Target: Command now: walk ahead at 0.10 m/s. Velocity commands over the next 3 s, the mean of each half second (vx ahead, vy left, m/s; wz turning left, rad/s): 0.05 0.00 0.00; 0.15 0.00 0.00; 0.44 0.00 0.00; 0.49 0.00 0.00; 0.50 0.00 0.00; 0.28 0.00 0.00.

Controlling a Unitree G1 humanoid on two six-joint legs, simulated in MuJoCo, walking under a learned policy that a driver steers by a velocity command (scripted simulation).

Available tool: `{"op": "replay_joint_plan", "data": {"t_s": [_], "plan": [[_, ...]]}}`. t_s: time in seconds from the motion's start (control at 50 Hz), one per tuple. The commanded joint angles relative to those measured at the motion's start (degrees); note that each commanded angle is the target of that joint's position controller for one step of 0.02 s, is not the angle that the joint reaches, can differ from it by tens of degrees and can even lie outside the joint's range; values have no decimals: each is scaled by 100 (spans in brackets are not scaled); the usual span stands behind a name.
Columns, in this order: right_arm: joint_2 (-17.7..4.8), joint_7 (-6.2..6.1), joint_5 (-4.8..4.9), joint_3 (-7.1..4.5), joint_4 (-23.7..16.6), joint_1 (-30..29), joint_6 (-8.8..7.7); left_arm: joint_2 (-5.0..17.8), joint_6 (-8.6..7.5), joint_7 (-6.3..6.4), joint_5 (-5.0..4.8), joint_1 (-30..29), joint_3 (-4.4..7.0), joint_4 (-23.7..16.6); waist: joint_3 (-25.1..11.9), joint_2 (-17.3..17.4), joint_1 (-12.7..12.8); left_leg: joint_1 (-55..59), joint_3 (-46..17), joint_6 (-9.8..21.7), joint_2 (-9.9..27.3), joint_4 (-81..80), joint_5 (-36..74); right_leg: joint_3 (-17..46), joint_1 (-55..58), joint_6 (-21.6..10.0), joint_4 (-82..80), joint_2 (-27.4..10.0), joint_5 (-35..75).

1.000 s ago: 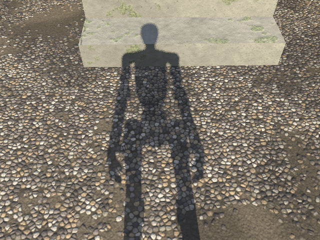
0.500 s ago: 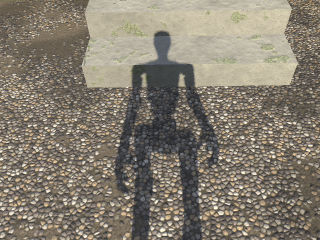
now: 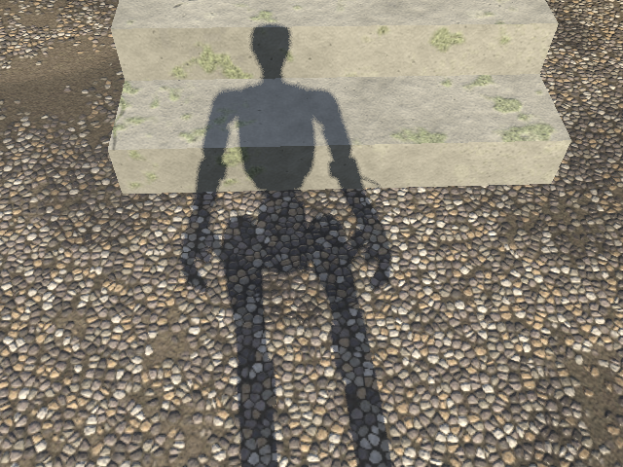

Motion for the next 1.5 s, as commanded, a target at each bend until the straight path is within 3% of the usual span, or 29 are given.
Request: {"op": "replay_joint_plan", "data": {"t_s": [0.02, 0.08, 0.14, 0.16, 0.18, 0.22, 0.28, 0.36, 0.68, 0.7, 0.74, 0.8, 0.84, 0.88, 0.92, 0.98, 1.0, 1.02, 1.04, 1.06, 1.1, 1.12, 1.16, 1.26, 1.38, 1.44, 1.46, 1.48, 1.5], "plan": [[-771, -114, 27, -135, -338, -373, -14, 182, 201, 67, 43, 952, 37, 89, -821, 705, 330, -624, -798, 974, 1488, -754, 1051, -121, 1521, 57, -947, -45, 499], [-813, -196, 142, -146, -284, -316, 124, 348, 289, 60, 40, 608, 105, 35, -516, 739, 277, -866, -1151, 786, 1493, -892, -1500, -220, 1745, -40, -1716, 52, 789], [-442, -222, 208, -17, -142, -16, 182, 358, 251, 55, 150, 594, 123, 92, -187, 374, 295, -988, -1171, 212, 1131, -511, -2572, -62, 2144, -308, -2904, -99, 1055], [-455, -216, 180, -29, -115, 198, 175, 604, 233, 68, 136, 622, 157, 85, -51, -48, 89, -1006, -925, 1, 798, -47, -2407, 247, 2056, -462, -3122, -410, 1205], [-333, -259, 193, -40, -74, 507, 223, 795, 206, 44, 67, 444, 222, 242, -7, -952, -241, -461, -349, -134, 397, 119, -1827, 347, 1264, -629, -3394, -339, -5], [-461, -332, 142, -74, 19, 388, 311, 342, 110, -5, 78, 225, 144, 236, 70, -739, -155, 257, -274, -237, 421, 418, -1284, 294, 685, -478, -3728, -145, -695], [-413, -347, 123, -69, 153, 427, 353, 337, 2, -13, 14, 201, 162, 280, -99, -201, -93, 295, -387, -173, 542, 395, -958, 82, 1112, -350, -3378, 16, 409], [-385, -314, 186, -73, 221, 303, 311, 306, -2, -10, -6, 430, 162, 426, -354, 56, 43, 339, -404, -184, 581, 476, -378, -46, 1628, -406, -3030, 84, 1476], [-319, -366, 221, -101, 525, 357, 449, 158, 164, -11, -14, 438, 150, 684, -132, 193, 60, 570, -453, -238, 624, 591, 102, -216, 1773, -377, -2942, 226, 1841], [-257, -366, 221, -94, 612, 479, 455, 95, 176, -10, -13, 561, 141, 772, -268, 190, 62, 635, -387, -220, 560, 569, -492, -294, 1843, -391, -2961, 298, 1243], [-406, -372, 304, -169, 657, 535, 466, 198, 191, -1, -82, 595, 195, 807, 66, 230, 47, 322, -424, -22, 494, 573, -2648, -389, 1451, -559, -2816, 453, -841], [-554, -360, 398, -230, 628, 812, 259, 71, -35, -18, -151, 266, 161, 588, 748, 579, -126, 210, -1508, 454, 1183, 1, -4091, -312, 390, -717, -2335, 379, -1525], [-873, -311, 388, -341, 716, 1240, 114, -128, -233, -106, -146, -71, 117, 397, 688, 1161, -245, 780, -3055, 1003, 2164, -735, -4204, -641, -219, -687, -1266, 481, -598], [-842, -279, 307, -343, 625, 1103, 9, -44, -330, -193, -164, -243, 133, 286, 671, 1057, -182, 794, -3567, 1200, 2561, -863, -3544, -380, -464, -787, -657, 245, -768], [-808, -232, 354, -341, 484, 810, -13, 46, -382, -240, -216, -167, 155, 297, 516, 913, -10, 825, -2889, 885, 2353, -765, -2830, -386, -183, -869, -1184, 97, -883], [-838, -208, 444, -352, 281, 260, 94, 152, -344, -232, -153, 1008, 299, 853, 102, 707, 596, -637, -1271, 277, 1331, 9, -1731, -892, 2686, -710, -2574, 606, 682], [-712, -215, 423, -310, 167, 24, 74, 372, -308, -214, -114, 1770, 401, 1038, -76, 162, 912, -1221, -738, 9, 959, 1161, -1043, -130, 3439, -862, -2945, 154, 387], [-297, -222, 376, -214, -15, -6, -1, 1039, -302, -197, -140, 2536, 558, 1118, -341, -1485, 1056, -2231, 60, -389, 306, 3252, -1493, 2148, 4234, -1498, -4024, -1213, -23], [-224, -217, 395, -199, -92, -77, -85, 882, -369, -244, -46, 2571, 459, 1100, -324, -1481, 971, -3014, -541, -317, 215, 4564, -2682, 3668, 4216, -1993, -4475, -1857, -400], [-373, -174, 478, -233, -117, -95, -146, 547, -432, -242, -23, 1951, 332, 928, 71, -733, 632, -3486, -847, -137, 626, 5216, -2368, 3242, 3964, -1871, -4385, -1838, -512], [-469, -135, 444, -280, -66, -80, -193, 405, -456, -315, -44, 1163, 221, 652, 253, -121, 309, -3407, -799, 11, 1019, 4976, -1284, 1983, 3469, -1469, -4529, -1380, 240], [-558, -139, 382, -340, -58, -114, -176, 310, -433, -331, -38, 1039, 168, 602, 291, -64, 214, -3150, -754, -12, 1142, 4613, -983, 1480, 3248, -1297, -4599, -1194, 923], [-401, -98, 355, -348, -33, -120, -97, 219, -357, -311, 9, 1274, 113, 662, 213, -219, 183, -2791, -530, -134, 1132, 4216, -662, 799, 3062, -1173, -4634, -904, 1886], [-154, -63, 318, -234, -508, -1404, -14, 577, -314, -156, 40, 1490, 144, 608, 479, -185, 381, -2457, -241, -343, 913, 2309, 369, 162, 2544, -1169, -4910, -690, 2331], [-335, 92, 380, -198, -871, -2192, -48, 657, -302, -132, -83, 1779, 230, 747, 688, -237, 422, -2198, -238, -109, 793, 1218, 563, -47, 3220, -1127, -4837, -1019, 2520], [-651, 128, 370, -340, -831, -1675, -109, 852, -222, -126, -49, 1573, 307, 690, 89, -479, 3, -1132, 7, 142, 434, 1108, 10, -195, 3674, -967, -3870, -1088, 4889], [-862, 99, 378, -467, -608, -862, -105, 860, -174, -130, -20, 1464, 309, 663, -406, -568, -422, -105, 154, 279, 215, 1107, -77, -350, 3558, -862, -2927, -928, 5813], [-1134, 50, 381, -606, -291, 248, -78, 807, -159, -147, 13, 1316, 273, 568, -1036, -542, -910, 1548, -153, 489, 454, 1210, 4, -461, 2669, -677, -1579, -689, 5531], [-1683, -9, 212, -740, -122, 1246, -48, 268, -224, -218, 41, 1782, 120, 450, -2083, 619, -829, 3928, -2467, 1242, 2028, 1128, -732, -605, 482, -348, 776, 61, 3029]]}}
Next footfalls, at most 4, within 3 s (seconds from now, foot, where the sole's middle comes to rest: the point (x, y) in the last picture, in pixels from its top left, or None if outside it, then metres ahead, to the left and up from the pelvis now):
0.14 right None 0.11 -0.15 -0.78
1.00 right None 0.18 -0.17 -0.78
1.48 left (287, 428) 0.56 0.06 -0.78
1.98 right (373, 326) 0.80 -0.14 -0.78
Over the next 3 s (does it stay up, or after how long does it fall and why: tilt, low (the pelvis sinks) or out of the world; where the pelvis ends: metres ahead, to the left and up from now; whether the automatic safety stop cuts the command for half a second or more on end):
stays up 1.06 -0.02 0.00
